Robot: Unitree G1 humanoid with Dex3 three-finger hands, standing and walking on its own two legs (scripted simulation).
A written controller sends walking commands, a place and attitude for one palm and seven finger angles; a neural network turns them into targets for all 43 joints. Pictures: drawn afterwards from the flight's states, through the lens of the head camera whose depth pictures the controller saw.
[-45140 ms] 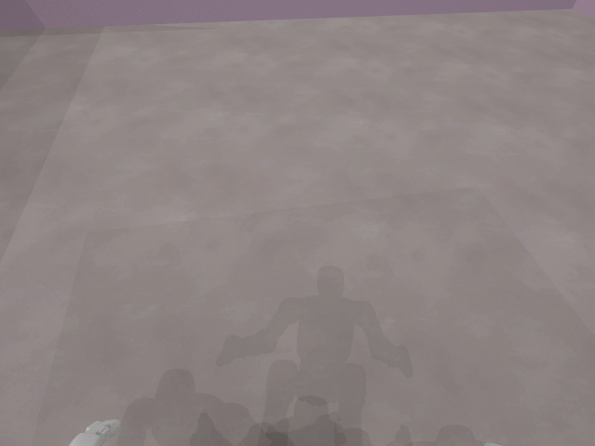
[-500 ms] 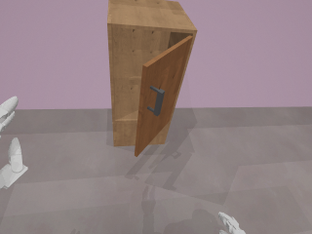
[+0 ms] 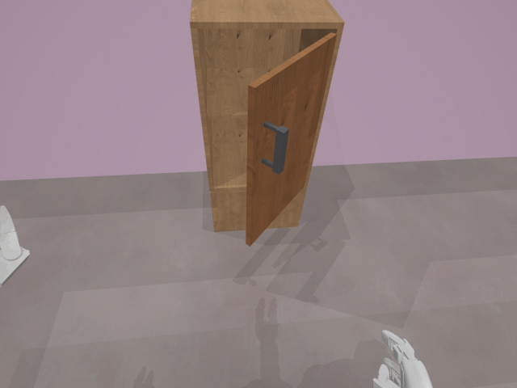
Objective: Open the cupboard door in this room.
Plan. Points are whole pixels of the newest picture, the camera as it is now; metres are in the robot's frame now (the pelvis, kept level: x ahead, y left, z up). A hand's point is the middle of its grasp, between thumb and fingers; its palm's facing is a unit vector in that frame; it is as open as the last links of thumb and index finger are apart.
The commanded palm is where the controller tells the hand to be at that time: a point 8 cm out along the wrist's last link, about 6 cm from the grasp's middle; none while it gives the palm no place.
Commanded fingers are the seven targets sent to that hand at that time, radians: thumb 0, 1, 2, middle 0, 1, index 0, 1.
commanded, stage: stop stepping back and stand still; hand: left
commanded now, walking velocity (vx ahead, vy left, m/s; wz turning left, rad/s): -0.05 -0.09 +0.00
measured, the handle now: (273, 147) +0.65 -0.01 -0.02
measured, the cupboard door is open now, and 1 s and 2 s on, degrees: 47 47 47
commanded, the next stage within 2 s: let the arm hang, fingers relaxed in 0.06 s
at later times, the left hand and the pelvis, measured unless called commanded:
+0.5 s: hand out of the picture +0.02 +0.17 -0.16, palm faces +0.12 -0.97 -0.22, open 6.9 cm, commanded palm none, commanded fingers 0.00 0.90 0.90 -0.20 -0.30 -0.20 -0.30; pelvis -0.01 -0.02 +0.00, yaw +4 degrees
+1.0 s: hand out of the picture -0.05 +0.18 -0.15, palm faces +0.08 -0.98 -0.19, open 7.4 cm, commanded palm none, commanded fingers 0.00 0.90 0.90 -0.20 -0.30 -0.20 -0.30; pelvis -0.05 +0.01 +0.02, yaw +3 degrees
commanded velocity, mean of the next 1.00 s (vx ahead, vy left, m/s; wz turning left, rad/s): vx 0.00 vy -0.01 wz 0.00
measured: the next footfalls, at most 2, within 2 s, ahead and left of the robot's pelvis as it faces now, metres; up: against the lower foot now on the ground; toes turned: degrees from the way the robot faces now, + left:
left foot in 0.58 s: +0.00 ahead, +0.10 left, +0.00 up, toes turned +5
